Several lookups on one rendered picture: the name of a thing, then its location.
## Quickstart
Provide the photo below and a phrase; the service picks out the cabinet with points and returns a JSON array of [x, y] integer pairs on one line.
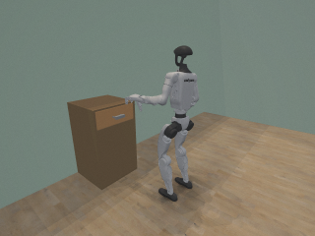
[[103, 156]]

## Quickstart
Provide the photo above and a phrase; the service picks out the drawer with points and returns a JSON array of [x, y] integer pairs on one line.
[[104, 117]]

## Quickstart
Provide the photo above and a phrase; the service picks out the left robot foot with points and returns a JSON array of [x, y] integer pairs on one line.
[[164, 193]]

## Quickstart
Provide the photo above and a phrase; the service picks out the right robot foot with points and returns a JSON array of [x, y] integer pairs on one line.
[[180, 181]]

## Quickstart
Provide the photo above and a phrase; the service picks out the robot foot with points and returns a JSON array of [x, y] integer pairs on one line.
[[164, 193], [180, 181]]

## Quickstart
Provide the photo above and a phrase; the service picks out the handle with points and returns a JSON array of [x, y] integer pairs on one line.
[[118, 116]]

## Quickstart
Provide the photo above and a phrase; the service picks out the left robot hand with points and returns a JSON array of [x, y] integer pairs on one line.
[[132, 98]]

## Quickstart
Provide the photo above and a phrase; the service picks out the right robot upper arm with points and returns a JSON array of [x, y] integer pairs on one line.
[[195, 96]]

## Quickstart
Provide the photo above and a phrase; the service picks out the left robot forearm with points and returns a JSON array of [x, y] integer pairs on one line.
[[153, 100]]

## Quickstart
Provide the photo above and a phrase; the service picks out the right robot forearm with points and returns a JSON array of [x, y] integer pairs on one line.
[[192, 104]]

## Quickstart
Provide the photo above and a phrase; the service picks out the left robot upper arm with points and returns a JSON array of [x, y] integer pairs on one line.
[[169, 80]]

